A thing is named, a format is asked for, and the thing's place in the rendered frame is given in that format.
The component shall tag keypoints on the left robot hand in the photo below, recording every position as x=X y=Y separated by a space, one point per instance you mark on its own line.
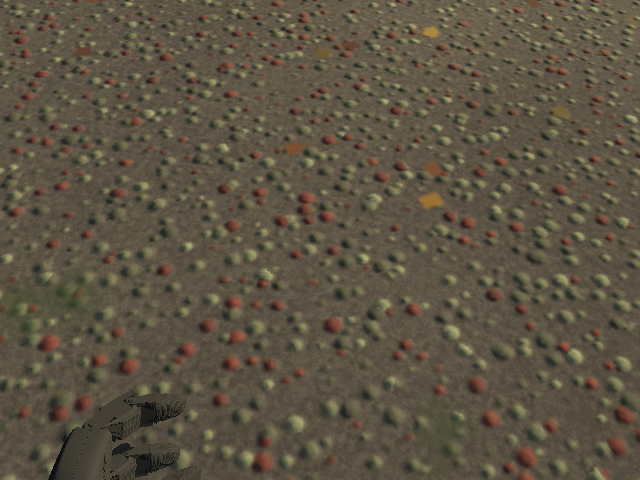
x=87 y=452

